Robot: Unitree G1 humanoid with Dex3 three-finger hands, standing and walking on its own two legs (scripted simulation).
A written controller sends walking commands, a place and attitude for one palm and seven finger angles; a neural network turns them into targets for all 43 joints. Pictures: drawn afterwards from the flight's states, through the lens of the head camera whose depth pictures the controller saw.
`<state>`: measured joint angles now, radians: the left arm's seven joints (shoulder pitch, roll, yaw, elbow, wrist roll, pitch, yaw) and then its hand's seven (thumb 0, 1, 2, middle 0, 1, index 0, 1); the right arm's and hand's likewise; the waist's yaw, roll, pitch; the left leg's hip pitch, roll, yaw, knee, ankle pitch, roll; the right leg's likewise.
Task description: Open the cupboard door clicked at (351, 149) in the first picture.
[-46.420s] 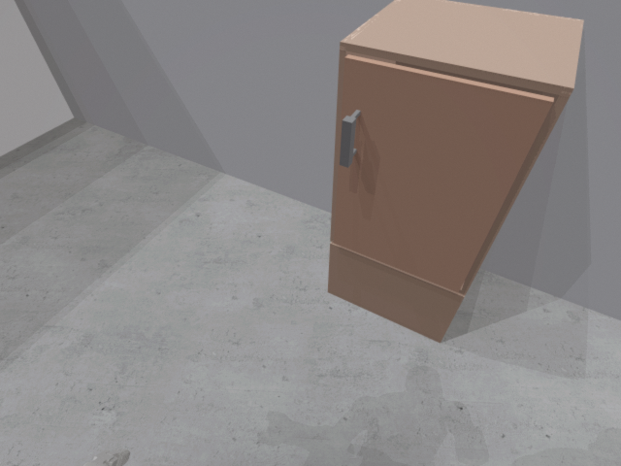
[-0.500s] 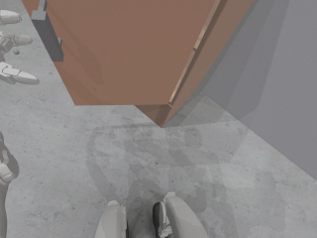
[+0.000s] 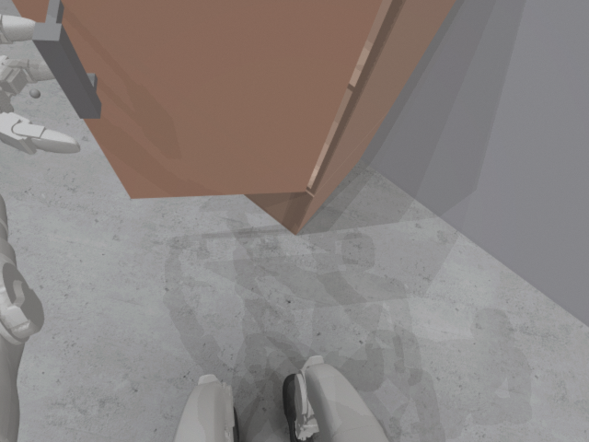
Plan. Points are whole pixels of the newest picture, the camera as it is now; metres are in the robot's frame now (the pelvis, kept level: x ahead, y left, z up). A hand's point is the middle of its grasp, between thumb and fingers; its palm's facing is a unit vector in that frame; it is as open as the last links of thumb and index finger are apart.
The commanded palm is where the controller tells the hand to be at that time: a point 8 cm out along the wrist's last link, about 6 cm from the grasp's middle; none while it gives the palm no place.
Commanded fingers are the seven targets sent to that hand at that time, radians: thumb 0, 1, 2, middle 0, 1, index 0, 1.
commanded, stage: slide the fingers in behind the handle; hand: left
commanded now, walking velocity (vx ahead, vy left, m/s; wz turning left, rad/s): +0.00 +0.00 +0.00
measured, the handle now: (73, 62) +0.57 +0.22 +0.07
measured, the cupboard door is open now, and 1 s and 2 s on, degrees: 45 45 45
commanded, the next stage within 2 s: close the thumb around the handle in 1.26 s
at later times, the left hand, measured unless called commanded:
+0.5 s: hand (63, 94) +0.53 +0.22 +0.07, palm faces +0.00 -1.00 -0.02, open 14.0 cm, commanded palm +0.51 +0.26 +0.07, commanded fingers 0.00 -0.50 0.30 -0.30 -1.20 -0.30 -1.20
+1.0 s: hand (91, 95) +0.53 +0.20 +0.07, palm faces +0.01 -1.00 -0.03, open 13.9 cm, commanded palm +0.51 +0.23 +0.07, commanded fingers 0.00 -0.50 0.30 -0.30 -1.20 -0.30 -1.20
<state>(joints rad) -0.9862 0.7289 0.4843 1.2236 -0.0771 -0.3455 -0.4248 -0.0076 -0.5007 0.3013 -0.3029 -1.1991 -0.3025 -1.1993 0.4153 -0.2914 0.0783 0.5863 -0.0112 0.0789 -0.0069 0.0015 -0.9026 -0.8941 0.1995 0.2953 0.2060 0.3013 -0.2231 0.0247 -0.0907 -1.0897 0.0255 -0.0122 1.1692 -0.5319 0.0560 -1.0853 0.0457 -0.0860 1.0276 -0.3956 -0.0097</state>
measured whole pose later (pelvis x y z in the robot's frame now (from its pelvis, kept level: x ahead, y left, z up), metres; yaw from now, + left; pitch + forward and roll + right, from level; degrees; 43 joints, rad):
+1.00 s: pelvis +0.01 -0.01 +0.00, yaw +1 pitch +25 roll -4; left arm -0.96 0.57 0.40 1.20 -0.06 -0.40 -0.26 -0.01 -0.50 0.30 -0.30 -1.20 -0.31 -1.21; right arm 0.40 -0.27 0.06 0.60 -0.02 0.06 0.02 0.00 -0.90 -0.89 0.20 0.30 0.20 0.30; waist -0.21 0.03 -0.10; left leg -1.05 0.02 0.00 1.15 -0.54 0.05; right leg -1.06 0.04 -0.08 1.04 -0.41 -0.02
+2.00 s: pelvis +0.01 -0.01 +0.01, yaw +1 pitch +24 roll -4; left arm -0.95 0.56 0.39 1.20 -0.08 -0.40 -0.26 0.01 0.73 0.83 -0.39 -1.33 -0.36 -1.33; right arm 0.40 -0.27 0.05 0.61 -0.02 0.07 0.01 0.00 -0.90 -0.89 0.20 0.30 0.20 0.30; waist -0.20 0.03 -0.10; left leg -1.03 0.02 -0.01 1.14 -0.54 0.04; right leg -1.04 0.04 -0.08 1.03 -0.42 -0.02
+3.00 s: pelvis +0.02 -0.02 +0.03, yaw +2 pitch +14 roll +0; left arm 0.04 -0.06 -0.08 0.22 0.02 -0.35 0.40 0.01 0.65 0.70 -0.37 -1.34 -0.38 -1.34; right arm 0.18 -0.17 0.03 0.49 -0.04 0.05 0.06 0.01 -0.91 -0.89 0.20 0.29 0.20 0.30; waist -0.01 0.01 -0.15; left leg -0.73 -0.01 0.03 1.00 -0.52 0.03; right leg -0.78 0.02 -0.04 0.98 -0.44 -0.04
